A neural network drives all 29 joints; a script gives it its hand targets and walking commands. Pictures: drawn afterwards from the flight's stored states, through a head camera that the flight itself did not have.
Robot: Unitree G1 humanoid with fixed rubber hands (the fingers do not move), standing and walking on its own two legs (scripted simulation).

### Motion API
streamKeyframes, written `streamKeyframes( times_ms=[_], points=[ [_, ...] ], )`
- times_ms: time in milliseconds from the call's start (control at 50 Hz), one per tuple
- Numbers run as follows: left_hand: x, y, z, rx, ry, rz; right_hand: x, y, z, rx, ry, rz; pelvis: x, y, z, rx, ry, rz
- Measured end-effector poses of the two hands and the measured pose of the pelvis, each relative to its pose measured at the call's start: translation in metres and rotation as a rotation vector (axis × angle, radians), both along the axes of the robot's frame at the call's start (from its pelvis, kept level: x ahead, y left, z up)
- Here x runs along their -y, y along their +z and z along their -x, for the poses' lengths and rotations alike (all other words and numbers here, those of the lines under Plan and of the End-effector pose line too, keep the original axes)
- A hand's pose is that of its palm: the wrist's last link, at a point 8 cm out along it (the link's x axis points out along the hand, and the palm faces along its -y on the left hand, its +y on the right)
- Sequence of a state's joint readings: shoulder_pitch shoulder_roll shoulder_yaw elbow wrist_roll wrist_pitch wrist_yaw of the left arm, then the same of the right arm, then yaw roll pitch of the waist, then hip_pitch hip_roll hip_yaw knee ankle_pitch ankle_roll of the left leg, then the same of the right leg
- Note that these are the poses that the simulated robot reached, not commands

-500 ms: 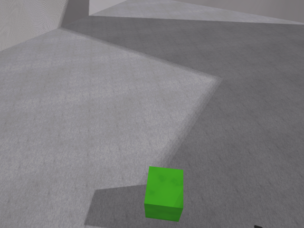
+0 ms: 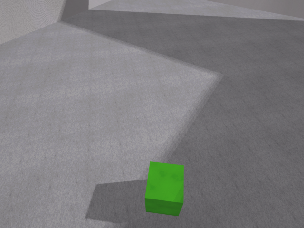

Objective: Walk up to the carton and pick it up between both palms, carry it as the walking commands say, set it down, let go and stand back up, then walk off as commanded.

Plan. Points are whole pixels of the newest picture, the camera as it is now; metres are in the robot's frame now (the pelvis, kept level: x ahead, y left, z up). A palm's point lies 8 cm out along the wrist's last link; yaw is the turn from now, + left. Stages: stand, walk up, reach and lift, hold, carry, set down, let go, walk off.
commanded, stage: stand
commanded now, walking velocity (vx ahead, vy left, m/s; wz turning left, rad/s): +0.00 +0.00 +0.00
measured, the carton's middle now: (164, 189) +0.48 -0.06 -0.66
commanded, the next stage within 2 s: walk off in 0.32 s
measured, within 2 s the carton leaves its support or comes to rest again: neither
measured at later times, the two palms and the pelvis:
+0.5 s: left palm out of the picture +0.09 +0.32 -0.10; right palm out of the picture +0.10 -0.30 -0.11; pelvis +0.01 +0.00 +0.00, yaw +0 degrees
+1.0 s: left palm out of the picture -0.09 +0.27 -0.12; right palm out of the picture +0.04 -0.31 -0.16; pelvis -0.11 -0.05 -0.02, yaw +11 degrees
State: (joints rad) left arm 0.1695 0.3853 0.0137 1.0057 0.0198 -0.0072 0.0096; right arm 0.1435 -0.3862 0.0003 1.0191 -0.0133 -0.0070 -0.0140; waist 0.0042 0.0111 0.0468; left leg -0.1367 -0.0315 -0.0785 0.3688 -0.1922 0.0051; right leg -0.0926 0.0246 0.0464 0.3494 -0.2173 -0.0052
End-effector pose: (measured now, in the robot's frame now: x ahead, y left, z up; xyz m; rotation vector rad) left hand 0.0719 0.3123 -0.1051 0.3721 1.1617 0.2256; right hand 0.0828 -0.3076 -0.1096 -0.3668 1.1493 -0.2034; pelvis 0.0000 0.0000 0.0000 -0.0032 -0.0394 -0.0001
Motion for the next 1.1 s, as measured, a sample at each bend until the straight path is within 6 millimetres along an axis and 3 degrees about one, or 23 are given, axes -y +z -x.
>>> streamKeyframes(
  times_ms=[300,640,780,860,960,1040,1100],
  points=[
    [-0.001,0.002,-0.022,0.036,-0.003,0.004,-0.003,0.005,-0.026,0.046,0.010,0.004,-0.003,0.001,-0.007,0.001,-0.001,0.001],
    [-0.003,-0.006,-0.005,-0.025,0.011,0.001,-0.005,-0.001,-0.006,-0.015,-0.025,-0.007,-0.004,-0.001,0.001,-0.005,0.005,-0.001],
    [-0.007,-0.020,0.045,-0.100,0.085,-0.019,-0.008,-0.018,0.018,-0.086,-0.002,-0.020,-0.002,-0.012,0.034,-0.005,0.054,0.006],
    [0.003,-0.013,0.082,-0.133,0.116,-0.038,-0.006,-0.026,0.039,-0.140,0.034,-0.041,0.010,-0.009,0.061,-0.015,0.099,0.032],
    [0.029,-0.013,0.136,-0.127,0.200,-0.030,0.000,-0.040,0.045,-0.153,0.104,-0.078,0.036,-0.013,0.093,-0.055,0.156,0.025],
    [0.064,-0.021,0.189,-0.118,0.294,-0.031,0.018,-0.052,0.042,-0.119,0.165,-0.099,0.068,-0.023,0.121,-0.064,0.217,0.020],
    [0.095,-0.015,0.236,-0.149,0.358,-0.013,0.026,-0.042,0.044,-0.106,0.215,-0.097,0.086,-0.014,0.138,-0.055,0.282,-0.008]
  ],
)
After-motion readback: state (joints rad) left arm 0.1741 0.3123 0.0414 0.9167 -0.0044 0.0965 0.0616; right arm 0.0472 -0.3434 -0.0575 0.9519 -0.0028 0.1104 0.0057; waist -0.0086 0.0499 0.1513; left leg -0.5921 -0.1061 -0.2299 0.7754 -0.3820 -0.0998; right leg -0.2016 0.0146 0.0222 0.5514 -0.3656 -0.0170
